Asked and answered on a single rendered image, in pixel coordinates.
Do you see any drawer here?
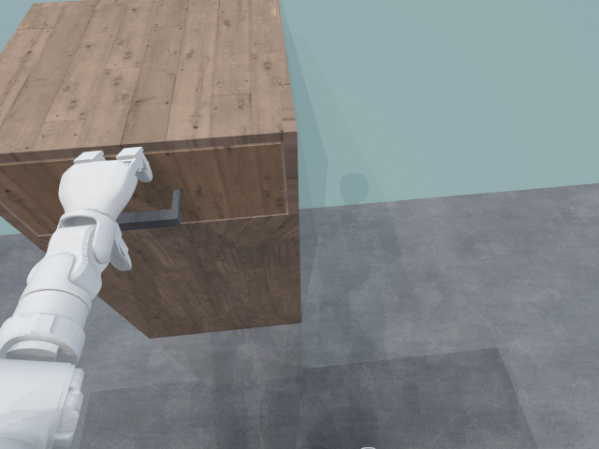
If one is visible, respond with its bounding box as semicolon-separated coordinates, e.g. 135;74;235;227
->
0;141;286;235

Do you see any handle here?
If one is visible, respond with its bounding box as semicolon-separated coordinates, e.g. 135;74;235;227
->
116;190;182;231

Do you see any left robot hand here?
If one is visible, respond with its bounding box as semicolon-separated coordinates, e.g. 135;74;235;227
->
59;147;153;271

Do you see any cabinet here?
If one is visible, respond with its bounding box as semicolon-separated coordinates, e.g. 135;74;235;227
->
0;0;301;339

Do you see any left robot forearm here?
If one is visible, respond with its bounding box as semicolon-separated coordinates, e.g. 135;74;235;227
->
0;210;117;365

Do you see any robot left upper arm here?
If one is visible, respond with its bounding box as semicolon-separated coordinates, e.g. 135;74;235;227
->
0;358;84;449

